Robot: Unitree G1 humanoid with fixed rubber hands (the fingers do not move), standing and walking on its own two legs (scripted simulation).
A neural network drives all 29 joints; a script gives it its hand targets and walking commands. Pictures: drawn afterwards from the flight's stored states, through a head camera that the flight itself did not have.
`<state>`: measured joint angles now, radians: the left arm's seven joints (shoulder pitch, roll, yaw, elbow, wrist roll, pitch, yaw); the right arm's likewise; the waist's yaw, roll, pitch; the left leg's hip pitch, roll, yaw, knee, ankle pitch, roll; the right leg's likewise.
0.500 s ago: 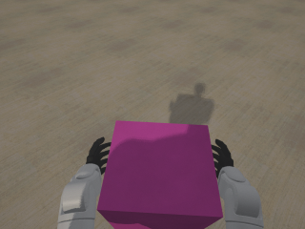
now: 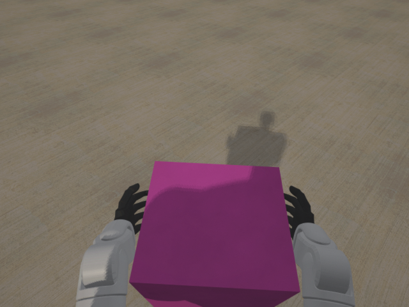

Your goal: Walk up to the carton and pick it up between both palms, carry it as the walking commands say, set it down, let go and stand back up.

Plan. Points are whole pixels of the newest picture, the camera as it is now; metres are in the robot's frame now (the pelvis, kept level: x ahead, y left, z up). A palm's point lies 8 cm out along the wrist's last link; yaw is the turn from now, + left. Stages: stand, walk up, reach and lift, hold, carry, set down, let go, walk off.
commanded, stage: carry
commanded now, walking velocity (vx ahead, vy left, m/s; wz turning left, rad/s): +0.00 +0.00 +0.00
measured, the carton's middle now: (212, 244) +0.26 +0.00 -0.02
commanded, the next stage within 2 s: none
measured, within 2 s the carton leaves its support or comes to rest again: neither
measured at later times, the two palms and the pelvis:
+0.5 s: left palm (35, 271) +0.16 +0.26 +0.09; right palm (244, 235) +0.22 -0.05 +0.09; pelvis -0.03 +0.07 +0.00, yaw +9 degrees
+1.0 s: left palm out of the picture +0.07 +0.43 +0.08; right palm (129, 259) +0.19 +0.13 +0.06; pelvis -0.08 +0.20 -0.02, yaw +23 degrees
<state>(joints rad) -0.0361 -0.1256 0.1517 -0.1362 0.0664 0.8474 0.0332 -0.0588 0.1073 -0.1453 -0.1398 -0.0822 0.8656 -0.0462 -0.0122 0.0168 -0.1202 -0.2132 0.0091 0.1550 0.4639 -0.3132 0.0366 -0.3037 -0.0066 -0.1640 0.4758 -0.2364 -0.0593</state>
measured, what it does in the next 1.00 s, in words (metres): steps to the left, turning left: left foot, then right foot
